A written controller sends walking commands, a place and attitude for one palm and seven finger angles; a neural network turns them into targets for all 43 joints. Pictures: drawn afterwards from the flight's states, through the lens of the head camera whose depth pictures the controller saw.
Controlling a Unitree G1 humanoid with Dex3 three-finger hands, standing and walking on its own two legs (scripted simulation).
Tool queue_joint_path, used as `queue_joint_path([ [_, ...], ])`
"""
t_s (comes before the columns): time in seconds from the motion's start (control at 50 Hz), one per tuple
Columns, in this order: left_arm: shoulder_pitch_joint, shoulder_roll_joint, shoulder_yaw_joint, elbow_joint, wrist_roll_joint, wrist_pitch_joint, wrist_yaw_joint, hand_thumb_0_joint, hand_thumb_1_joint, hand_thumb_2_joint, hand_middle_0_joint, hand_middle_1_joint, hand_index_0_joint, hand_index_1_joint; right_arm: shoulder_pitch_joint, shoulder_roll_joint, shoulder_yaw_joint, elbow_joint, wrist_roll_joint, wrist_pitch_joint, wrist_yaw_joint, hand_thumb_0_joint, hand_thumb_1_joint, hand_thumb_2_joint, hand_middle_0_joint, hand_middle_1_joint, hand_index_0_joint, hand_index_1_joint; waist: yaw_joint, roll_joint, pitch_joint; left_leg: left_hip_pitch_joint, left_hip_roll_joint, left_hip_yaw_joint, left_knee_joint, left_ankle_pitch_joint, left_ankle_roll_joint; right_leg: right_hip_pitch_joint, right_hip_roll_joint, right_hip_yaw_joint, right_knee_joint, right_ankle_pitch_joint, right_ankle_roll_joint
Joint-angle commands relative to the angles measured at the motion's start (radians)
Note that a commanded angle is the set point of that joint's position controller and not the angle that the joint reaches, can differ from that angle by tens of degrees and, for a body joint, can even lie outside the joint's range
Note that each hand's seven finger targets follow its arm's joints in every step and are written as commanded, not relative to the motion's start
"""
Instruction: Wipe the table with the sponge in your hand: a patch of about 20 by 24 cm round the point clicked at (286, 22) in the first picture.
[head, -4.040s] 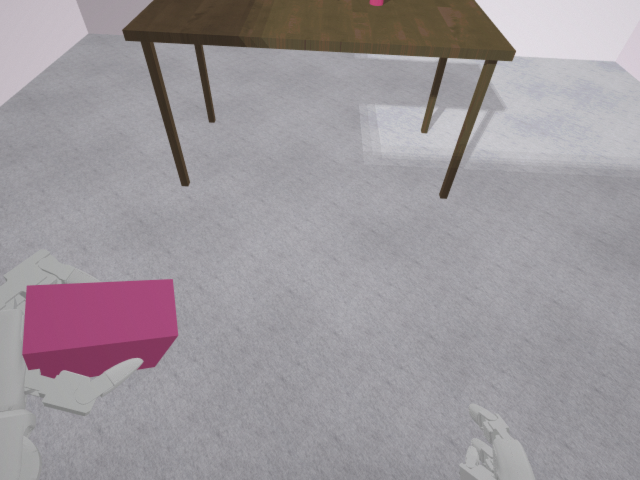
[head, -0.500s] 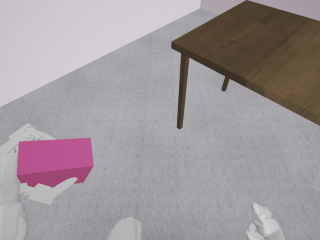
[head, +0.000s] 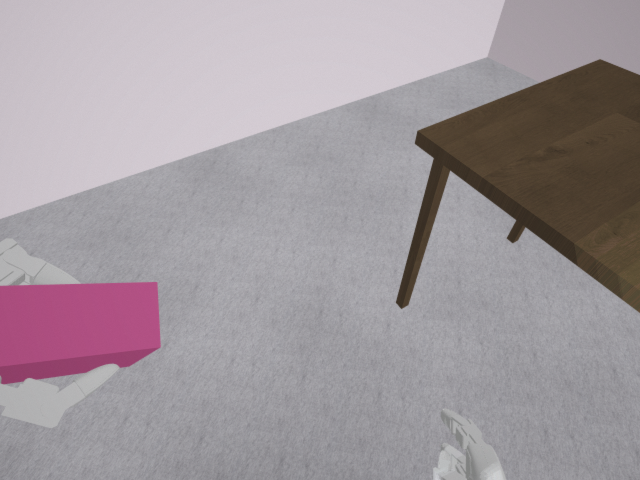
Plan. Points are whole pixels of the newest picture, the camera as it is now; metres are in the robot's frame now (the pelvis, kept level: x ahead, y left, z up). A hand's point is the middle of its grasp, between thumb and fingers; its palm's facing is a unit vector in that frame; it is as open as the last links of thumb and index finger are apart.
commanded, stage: turn to face it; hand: left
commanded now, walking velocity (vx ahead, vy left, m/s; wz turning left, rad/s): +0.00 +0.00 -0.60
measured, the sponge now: (95, 332) +0.19 +0.22 +0.17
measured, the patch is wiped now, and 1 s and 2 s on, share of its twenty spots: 0.00 0.00 0.00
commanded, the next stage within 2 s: none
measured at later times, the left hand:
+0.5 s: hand (175, 285) +0.24 +0.17 +0.19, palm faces +0.20 -0.86 -0.47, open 9.9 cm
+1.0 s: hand (340, 342) +0.20 +0.01 +0.19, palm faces -0.14 -0.80 -0.58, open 9.9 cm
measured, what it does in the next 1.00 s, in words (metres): walks backwards, turning right: right foot, then left foot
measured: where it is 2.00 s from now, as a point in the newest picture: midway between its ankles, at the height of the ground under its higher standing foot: outside the picture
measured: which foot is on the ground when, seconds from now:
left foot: down 0.00-0.06, up 0.08-0.38, down 0.40-0.72, up 0.74-1.00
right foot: up 0.00-0.02, down 0.04-0.44, up 0.46-0.68, down 0.70-1.00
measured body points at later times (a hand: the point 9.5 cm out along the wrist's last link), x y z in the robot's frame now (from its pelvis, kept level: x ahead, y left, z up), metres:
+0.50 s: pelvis -0.02 -0.02 +0.00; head +0.00 -0.02 +0.45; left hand +0.22 +0.21 +0.21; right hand +0.08 -0.31 -0.07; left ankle +0.00 +0.11 -0.73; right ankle +0.04 -0.11 -0.70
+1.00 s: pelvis -0.11 -0.06 +0.00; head -0.06 -0.11 +0.44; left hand +0.20 +0.06 +0.22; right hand -0.08 -0.37 -0.10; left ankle -0.03 +0.07 -0.69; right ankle -0.06 -0.16 -0.73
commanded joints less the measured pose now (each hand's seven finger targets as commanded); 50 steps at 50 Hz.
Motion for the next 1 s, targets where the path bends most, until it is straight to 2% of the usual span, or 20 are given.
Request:
queue_joint_path([
  [0.0,-0.33,0.116,0.025,-0.039,0.022,-0.026,0.026,0.0,0.1,1.3,-1.2,-1.6,-1.2,-1.6,-0.08,-0.178,-0.065,-0.12,-0.006,-0.053,-0.044,0.0,-0.9,-0.9,0.2,0.3,0.2,0.3,-0.066,-0.001,-0.119,-0.026,0.113,0.041,0.026,-0.133,0.054,0.208,0.002,0.048,-0.289,0.104,-0.03],
  [0.02,-0.392,0.144,0.018,-0.015,0.033,-0.019,0.026,0.0,0.1,1.3,-1.2,-1.6,-1.2,-1.6,-0.074,-0.167,-0.066,-0.122,-0.013,-0.048,-0.046,0.0,-0.9,-0.9,0.2,0.3,0.2,0.3,-0.083,-0.202,-0.098,-0.104,0.02,0.076,0.211,-0.251,0.015,0.183,-0.143,0.314,-0.364,0.227,-0.102],
  [0.04,-0.438,0.152,0.003,0.011,0.032,0.0,0.024,0.0,0.1,1.3,-1.2,-1.6,-1.2,-1.6,-0.113,-0.168,-0.06,-0.131,-0.018,-0.054,-0.049,0.0,-0.9,-0.9,0.2,0.3,0.2,0.3,-0.066,-0.287,-0.069,-0.208,-0.058,0.033,0.372,-0.343,-0.005,0.185,-0.267,0.544,-0.423,0.364,-0.184],
  [0.08,-0.508,0.12,-0.036,0.018,0.027,-0.002,0.019,0.0,0.1,1.3,-1.2,-1.6,-1.2,-1.6,-0.095,-0.192,-0.076,-0.112,-0.021,-0.057,-0.033,0.0,-0.9,-0.9,0.2,0.3,0.2,0.3,-0.071,-0.292,-0.068,-0.191,-0.027,-0.054,0.548,-0.264,-0.023,0.144,-0.282,0.593,-0.49,0.239,-0.194],
  [0.16,-0.363,0.174,0.051,-0.106,0.008,-0.044,0.022,0.0,0.1,1.3,-1.2,-1.6,-1.2,-1.6,-0.148,-0.177,-0.06,-0.131,-0.025,-0.013,-0.02,0.0,-0.9,-0.9,0.2,0.3,0.2,0.3,-0.051,-0.12,-0.143,-0.144,-0.023,-0.03,0.477,-0.179,-0.035,0.169,-0.197,0.352,-0.407,0.268,-0.213],
  [0.28,-0.061,0.195,0.163,-0.223,-0.022,-0.07,0.028,0.0,0.1,1.3,-1.2,-1.6,-1.2,-1.6,-0.158,-0.182,-0.077,-0.216,-0.021,0.022,0.011,0.0,-0.9,-0.9,0.2,0.3,0.2,0.3,-0.013,-0.101,-0.251,-0.115,-0.042,-0.006,0.122,-0.222,-0.031,0.288,-0.186,0.463,-0.389,0.251,-0.252],
  [0.36,-0.063,0.172,0.153,-0.208,-0.025,-0.07,0.023,0.0,0.1,1.3,-1.2,-1.6,-1.2,-1.6,-0.104,-0.194,-0.082,-0.23,-0.005,0.042,0.01,0.0,-0.9,-0.9,0.2,0.3,0.2,0.3,-0.053,-0.053,-0.29,0.119,-0.006,0.006,-0.165,-0.042,-0.014,0.194,-0.103,0.416,-0.3,0.217,-0.165],
  [0.4,-0.101,0.164,0.145,-0.197,-0.024,-0.077,0.016,0.0,0.1,1.3,-1.2,-1.6,-1.2,-1.6,-0.119,-0.235,-0.101,-0.243,-0.007,0.045,-0.007,0.0,-0.9,-0.9,0.2,0.3,0.2,0.3,-0.05,0.165,-0.206,0.222,0.232,-0.204,-0.263,0.086,0.08,-0.051,0.07,0.269,-0.068,-0.002,-0.08],
  [0.44,-0.132,0.187,0.151,-0.17,0.001,-0.077,0.014,0.0,0.1,1.3,-1.2,-1.6,-1.2,-1.6,-0.122,-0.204,-0.098,-0.231,-0.012,0.031,-0.008,0.0,-0.9,-0.9,0.2,0.3,0.2,0.3,-0.034,0.278,-0.155,0.111,0.395,-0.258,-0.281,0.244,0.169,-0.133,0.084,0.148,0.333,-0.201,-0.038],
  [0.48,-0.151,0.109,0.062,-0.126,0.014,-0.062,0.004,0.0,0.1,1.3,-1.2,-1.6,-1.2,-1.6,-0.096,-0.219,-0.103,-0.215,-0.007,0.034,-0.002,0.0,-0.9,-0.9,0.2,0.3,0.2,0.3,-0.049,0.189,-0.065,0.077,0.354,-0.113,-0.226,0.348,0.159,-0.154,0.047,0.145,0.349,-0.14,-0.028],
  [0.52,-0.213,0.069,-0.01,-0.127,0.014,-0.04,-0.001,0.0,0.1,1.3,-1.2,-1.6,-1.2,-1.6,-0.068,-0.237,-0.108,-0.209,0.007,0.028,0.008,0.0,-0.9,-0.9,0.2,0.3,0.2,0.3,-0.054,0.205,-0.037,0.088,0.284,0.04,-0.185,0.42,0.1,-0.099,0.053,0.067,0.212,-0.09,-0.015],
  [0.64,-0.315,0.156,0.023,-0.137,0.027,-0.02,0.012,0.0,0.1,1.3,-1.2,-1.6,-1.2,-1.6,-0.071,-0.239,-0.096,-0.216,-0.003,-0.006,0.013,0.0,-0.9,-0.9,0.2,0.3,0.2,0.3,-0.052,0.219,-0.064,0.064,0.268,0.092,-0.064,0.297,0.044,0.149,0.079,-0.03,-0.119,-0.008,-0.007],
  [0.68,-0.29,0.178,0.061,-0.159,0.02,-0.031,0.016,0.0,0.1,1.3,-1.2,-1.6,-1.2,-1.6,-0.062,-0.215,-0.09,-0.215,0.003,-0.011,0.025,0.0,-0.9,-0.9,0.2,0.3,0.2,0.3,-0.046,0.099,-0.128,0.022,0.212,0.112,0.147,0.19,0.004,0.29,0.008,0.052,-0.268,0.193,-0.051],
  [0.7,-0.262,0.237,0.112,-0.169,0.021,-0.043,0.025,0.0,0.1,1.3,-1.2,-1.6,-1.2,-1.6,-0.07,-0.182,-0.084,-0.225,0.003,-0.009,0.023,0.0,-0.9,-0.9,0.2,0.3,0.2,0.3,-0.041,-0.132,-0.163,-0.118,0.102,0.137,0.36,-0.096,-0.037,0.393,-0.14,0.294,-0.286,0.563,-0.137],
  [0.72,-0.214,0.277,0.182,-0.173,0.005,-0.048,0.037,0.0,0.1,1.3,-1.2,-1.6,-1.2,-1.6,-0.113,-0.168,-0.072,-0.237,-0.007,-0.005,0.018,0.0,-0.9,-0.9,0.2,0.3,0.2,0.3,-0.022,-0.292,-0.19,-0.283,0.005,0.056,0.54,-0.405,-0.062,0.429,-0.268,0.499,-0.304,0.879,-0.226],
  [0.74,-0.155,0.265,0.197,-0.161,-0.013,-0.028,0.034,0.0,0.1,1.3,-1.2,-1.6,-1.2,-1.6,-0.13,-0.182,-0.094,-0.231,0.005,0.01,0.022,0.0,-0.9,-0.9,0.2,0.3,0.2,0.3,-0.026,-0.288,-0.25,-0.245,0.019,-0.06,0.633,-0.362,-0.064,0.375,-0.274,0.544,-0.324,0.737,-0.211],
  [0.76,-0.093,0.275,0.213,-0.198,-0.025,-0.03,0.03,0.0,0.1,1.3,-1.2,-1.6,-1.2,-1.6,-0.121,-0.177,-0.095,-0.232,-0.002,0.03,0.026,0.0,-0.9,-0.9,0.2,0.3,0.2,0.3,-0.03,-0.201,-0.23,-0.251,0.038,-0.091,0.662,-0.313,-0.062,0.352,-0.263,0.541,-0.335,0.561,-0.228],
  [0.8,0.008,0.236,0.231,-0.218,-0.041,-0.047,0.031,0.0,0.1,1.3,-1.2,-1.6,-1.2,-1.6,-0.137,-0.143,-0.061,-0.216,-0.013,0.065,0.035,0.0,-0.9,-0.9,0.2,0.3,0.2,0.3,-0.046,-0.084,-0.271,-0.298,0.031,-0.084,0.618,-0.228,-0.071,0.416,-0.198,0.441,-0.283,0.553,-0.246],
  [0.84,0.032,0.221,0.237,-0.226,-0.044,-0.055,0.032,0.0,0.1,1.3,-1.2,-1.6,-1.2,-1.6,-0.147,-0.147,-0.064,-0.213,-0.011,0.091,0.04,0.0,-0.9,-0.9,0.2,0.3,0.2,0.3,-0.054,-0.087,-0.292,-0.239,0.023,-0.06,0.484,-0.215,-0.076,0.389,-0.17,0.39,-0.293,0.531,-0.236],
  [0.98,0.004,0.173,0.167,-0.157,-0.04,-0.023,0.033,0.0,0.1,1.3,-1.2,-1.6,-1.2,-1.6,-0.138,-0.198,-0.088,-0.224,0.0,0.107,0.023,0.0,-0.9,-0.9,0.2,0.3,0.2,0.3,-0.035,-0.189,-0.241,-0.08,-0.035,-0.032,0.186,-0.237,-0.047,0.218,-0.148,0.521,-0.402,0.189,-0.235],
])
